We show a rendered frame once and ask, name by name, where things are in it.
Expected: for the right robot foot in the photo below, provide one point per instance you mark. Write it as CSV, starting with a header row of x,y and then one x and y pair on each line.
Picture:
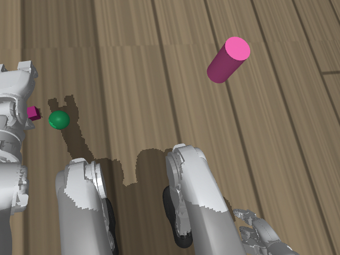
x,y
181,240

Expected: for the right robot arm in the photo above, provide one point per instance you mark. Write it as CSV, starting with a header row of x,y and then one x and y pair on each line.
x,y
280,248

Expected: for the left robot arm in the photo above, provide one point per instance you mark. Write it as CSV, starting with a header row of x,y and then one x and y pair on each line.
x,y
14,185

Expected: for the left robot foot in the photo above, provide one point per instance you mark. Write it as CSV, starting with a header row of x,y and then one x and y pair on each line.
x,y
112,224

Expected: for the right robot hand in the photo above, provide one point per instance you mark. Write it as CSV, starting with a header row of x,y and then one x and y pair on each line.
x,y
256,241

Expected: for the left robot hand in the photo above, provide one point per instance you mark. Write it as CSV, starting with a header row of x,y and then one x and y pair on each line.
x,y
19,82

